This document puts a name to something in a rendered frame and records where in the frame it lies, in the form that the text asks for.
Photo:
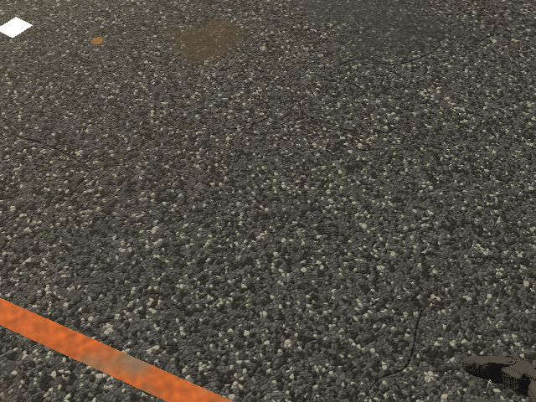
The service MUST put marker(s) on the robot right hand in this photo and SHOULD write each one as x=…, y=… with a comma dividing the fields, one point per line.
x=513, y=372

